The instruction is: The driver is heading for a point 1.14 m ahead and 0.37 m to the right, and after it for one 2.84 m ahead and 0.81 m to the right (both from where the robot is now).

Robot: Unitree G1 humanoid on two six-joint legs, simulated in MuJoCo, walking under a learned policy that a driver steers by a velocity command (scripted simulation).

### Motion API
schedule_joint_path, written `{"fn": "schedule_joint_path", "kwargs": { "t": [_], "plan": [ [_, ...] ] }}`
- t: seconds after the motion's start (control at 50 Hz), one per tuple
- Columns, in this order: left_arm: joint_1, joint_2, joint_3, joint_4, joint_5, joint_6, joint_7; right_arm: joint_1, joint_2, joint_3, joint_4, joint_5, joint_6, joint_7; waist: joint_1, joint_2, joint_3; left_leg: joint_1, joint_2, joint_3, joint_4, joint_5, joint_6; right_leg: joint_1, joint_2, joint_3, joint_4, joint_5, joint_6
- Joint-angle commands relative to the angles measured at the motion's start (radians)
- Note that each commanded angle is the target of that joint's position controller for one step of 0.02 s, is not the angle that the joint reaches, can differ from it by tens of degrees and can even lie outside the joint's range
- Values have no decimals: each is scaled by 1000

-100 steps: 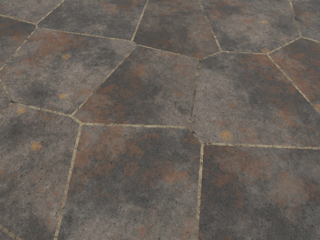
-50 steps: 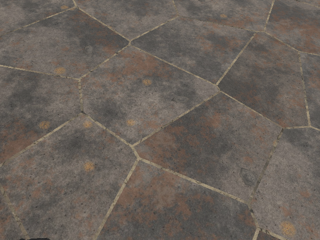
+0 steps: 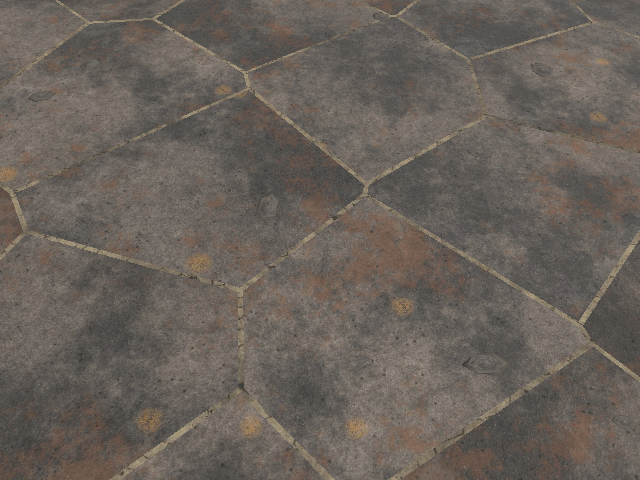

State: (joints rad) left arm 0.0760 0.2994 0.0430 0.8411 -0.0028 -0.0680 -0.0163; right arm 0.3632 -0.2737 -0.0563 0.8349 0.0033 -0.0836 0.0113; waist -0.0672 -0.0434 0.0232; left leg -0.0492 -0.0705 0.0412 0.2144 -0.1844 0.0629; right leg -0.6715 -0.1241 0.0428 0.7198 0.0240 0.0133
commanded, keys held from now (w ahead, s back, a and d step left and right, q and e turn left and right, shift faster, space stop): w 0.62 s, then w+e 0.38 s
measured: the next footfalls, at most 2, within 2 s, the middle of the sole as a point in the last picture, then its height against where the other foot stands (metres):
right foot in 0.20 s outside the picture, level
left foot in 0.72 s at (265, 431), level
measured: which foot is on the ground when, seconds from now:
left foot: down 0.00-0.20, up 0.22-0.70, down 0.72-1.00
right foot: up 0.00-0.18, down 0.20-0.74, up 0.76-1.00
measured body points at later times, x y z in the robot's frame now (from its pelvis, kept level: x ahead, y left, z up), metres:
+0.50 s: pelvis +0.29 -0.07 +0.00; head +0.31 -0.07 +0.45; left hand +0.31 +0.21 -0.13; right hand +0.45 -0.33 -0.11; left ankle +0.42 +0.12 -0.68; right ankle +0.25 -0.15 -0.75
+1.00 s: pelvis +0.57 +0.00 +0.00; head +0.59 +0.00 +0.45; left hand +0.73 +0.26 -0.12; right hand +0.58 -0.29 -0.13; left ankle +0.56 +0.09 -0.75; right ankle +0.65 -0.19 -0.67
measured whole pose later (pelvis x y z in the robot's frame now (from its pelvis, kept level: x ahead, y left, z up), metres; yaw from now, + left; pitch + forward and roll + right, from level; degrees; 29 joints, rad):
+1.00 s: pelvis +0.57 +0.00 +0.00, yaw -9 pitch +0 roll +2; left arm 0.20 0.30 0.08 0.86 -0.03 -0.03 0.00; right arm 0.28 -0.26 -0.07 0.89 -0.02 -0.10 0.01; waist -0.04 -0.05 0.03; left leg -0.08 -0.03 0.18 0.27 -0.19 0.04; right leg -0.67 -0.11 0.07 0.99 -0.14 -0.01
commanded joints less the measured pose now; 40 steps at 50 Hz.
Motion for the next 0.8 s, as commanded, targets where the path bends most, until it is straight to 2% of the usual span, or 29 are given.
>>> {"fn": "schedule_joint_path", "kwargs": {
  "t": [0.02,0.08,0.12,0.14,0.16,0.18,0.2,0.22,0.24,0.26,0.28,0.3,0.32,0.34,0.36,0.4,0.44,0.5,0.58,0.64,0.68,0.7,0.72,0.74,0.76,0.78,0.8],
  "plan": [
    [-103,39,-1,-74,-5,-16,-12,-6,-174,-40,-37,9,-12,-11,3,88,46,-73,260,-118,-107,152,141,70,30,-28,-120,112,1],
    [-164,52,-1,-107,-10,-23,-27,37,-177,-43,-2,13,5,-14,-8,92,61,46,306,-128,-56,190,132,32,42,-20,-187,48,-26],
    [-156,70,3,-114,-11,-28,-36,39,-185,-47,12,16,17,-19,10,105,50,113,332,-138,-7,269,116,51,53,-24,-217,-31,-52],
    [-126,83,9,-108,-11,-30,-37,32,-191,-49,15,16,23,-22,29,119,30,134,334,-135,32,362,105,100,69,-40,-224,-72,-66],
    [-55,105,21,-90,-9,-32,-35,14,-198,-50,14,16,29,-24,73,132,-15,136,316,-116,118,531,89,212,101,-72,-241,-94,-86],
    [95,147,45,-43,-7,-32,-28,9,-180,-42,11,11,36,-27,142,120,-110,91,264,-76,290,632,63,421,123,-93,-248,-76,-115],
    [277,217,67,-5,3,-29,-17,20,-142,-22,-12,-7,36,-31,204,35,-261,-100,208,-35,583,415,27,729,-32,78,-202,-39,-177],
    [342,292,85,17,1,-20,-17,145,-15,14,-26,-6,12,-17,140,-234,-380,-527,13,-35,943,-244,-52,1075,-254,565,-300,-255,-350],
    [336,191,58,15,-17,-19,-19,87,-109,-4,-14,15,-10,-14,185,-158,-373,-651,33,-175,1071,-400,-44,1074,-251,680,-406,-405,-342],
    [260,154,46,0,-13,-21,-15,-5,-162,-20,-42,42,-25,-10,177,-114,-220,-725,87,-165,1089,-327,-29,955,-221,530,-426,-388,-294],
    [193,130,39,-15,-5,-22,-13,-61,-158,-17,-56,40,-31,-14,150,-38,-144,-701,142,-132,1046,-234,-25,821,-183,416,-444,-299,-265],
    [146,101,31,-21,2,-24,-14,-96,-151,-22,-61,22,-29,-19,125,-8,-77,-666,173,-118,982,-175,-31,696,-149,334,-471,-194,-255],
    [124,79,24,-24,15,-29,-14,-81,-141,-25,-59,14,-20,-20,91,-28,-66,-601,199,-126,945,-132,-32,621,-124,280,-496,-125,-244],
    [119,77,24,-21,16,-32,-16,-62,-119,-23,-54,12,-9,-19,74,-38,-65,-559,206,-124,919,-115,-37,579,-113,250,-522,-85,-248],
    [123,83,26,-14,10,-36,-16,-52,-99,-19,-52,10,1,-20,63,-34,-59,-544,212,-118,888,-109,-45,550,-109,217,-544,-47,-256],
    [138,109,33,1,3,-42,-9,-95,-82,-14,-70,3,14,-22,59,-20,-26,-575,221,-105,807,-56,-67,517,-106,162,-582,8,-267],
    [161,126,37,14,2,-38,1,-161,-77,-11,-90,0,15,-21,74,-6,-5,-611,223,-98,689,57,-80,527,-91,111,-599,44,-255],
    [198,136,37,30,-5,-31,10,-262,-54,-1,-112,3,5,-10,108,-6,16,-572,194,-66,488,229,-78,528,-47,30,-609,45,-218],
    [285,149,40,71,-15,-16,13,-387,-53,6,-149,15,-4,10,154,-5,48,-566,160,-47,348,281,-66,618,-79,25,-588,13,-211],
    [311,157,45,92,-20,3,18,-428,-74,1,-175,14,-11,25,144,-13,55,-574,147,-60,293,191,-34,721,-129,52,-522,83,-195],
    [293,173,51,91,-21,13,22,-356,-107,-13,-162,12,-17,27,88,-34,16,-454,114,-45,266,118,-11,742,-131,69,-430,244,-177],
    [268,171,49,85,-21,17,23,-236,-139,-32,-127,9,-20,21,19,-29,-55,-279,89,-20,235,129,12,711,-93,45,-301,363,-156],
    [263,136,34,68,-9,17,24,-63,-194,-56,-82,-1,-20,11,-53,-3,-188,8,146,-66,284,160,51,576,-37,14,-85,291,-126],
    [345,33,5,39,0,3,20,58,-287,-80,-64,-23,-13,1,-48,188,-350,411,402,-429,275,53,165,198,105,-57,294,-83,-55],
    [372,27,-1,52,-15,-15,17,82,-238,-66,-56,-12,-6,3,-49,318,-444,475,505,-731,134,-78,231,34,170,45,493,-608,-41],
    [303,129,28,40,-44,-23,14,20,-171,-44,-61,-4,-6,2,-51,226,-289,357,471,-621,103,-157,184,-52,108,94,573,-576,-50],
    [237,134,32,21,-51,-25,15,-46,-139,-34,-69,-3,-7,-2,-30,185,-173,218,435,-477,76,-133,148,-65,58,64,559,-490,-56]
  ]
}}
